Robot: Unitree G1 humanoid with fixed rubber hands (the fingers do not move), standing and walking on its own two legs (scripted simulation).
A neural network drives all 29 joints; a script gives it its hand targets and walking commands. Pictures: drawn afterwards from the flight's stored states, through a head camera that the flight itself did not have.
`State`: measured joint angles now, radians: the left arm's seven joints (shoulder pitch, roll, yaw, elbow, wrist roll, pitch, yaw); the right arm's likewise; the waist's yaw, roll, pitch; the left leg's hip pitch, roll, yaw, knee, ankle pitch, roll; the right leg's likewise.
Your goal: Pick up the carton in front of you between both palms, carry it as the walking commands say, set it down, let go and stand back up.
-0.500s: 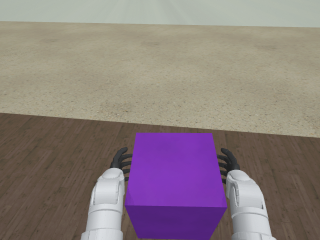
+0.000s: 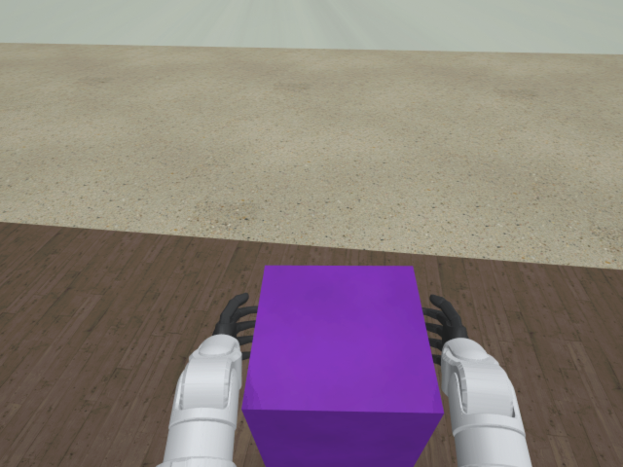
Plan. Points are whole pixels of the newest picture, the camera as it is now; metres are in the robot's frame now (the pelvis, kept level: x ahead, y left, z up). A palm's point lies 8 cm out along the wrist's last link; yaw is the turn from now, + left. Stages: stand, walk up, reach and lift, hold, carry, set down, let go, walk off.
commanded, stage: hold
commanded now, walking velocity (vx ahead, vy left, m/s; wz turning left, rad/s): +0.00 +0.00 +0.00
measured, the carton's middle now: (337, 373) +0.29 +0.00 -0.03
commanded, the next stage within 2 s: carry in 0.24 s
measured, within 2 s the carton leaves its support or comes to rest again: neither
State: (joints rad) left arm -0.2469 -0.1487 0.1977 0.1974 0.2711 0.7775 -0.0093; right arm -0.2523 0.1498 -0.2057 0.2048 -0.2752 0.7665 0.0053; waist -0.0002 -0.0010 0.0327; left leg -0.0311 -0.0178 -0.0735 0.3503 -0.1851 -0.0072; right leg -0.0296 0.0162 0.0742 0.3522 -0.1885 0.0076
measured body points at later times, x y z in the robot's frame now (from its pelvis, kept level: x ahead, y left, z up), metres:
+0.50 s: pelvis +0.04 +0.01 -0.01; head +0.00 +0.01 +0.43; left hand +0.33 +0.16 +0.07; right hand +0.34 -0.14 +0.07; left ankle +0.02 +0.13 -0.75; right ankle +0.01 -0.13 -0.74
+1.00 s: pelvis +0.29 +0.03 -0.02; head +0.27 +0.03 +0.43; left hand +0.54 +0.17 +0.06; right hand +0.52 -0.14 +0.06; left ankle +0.31 +0.09 -0.75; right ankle +0.15 -0.09 -0.66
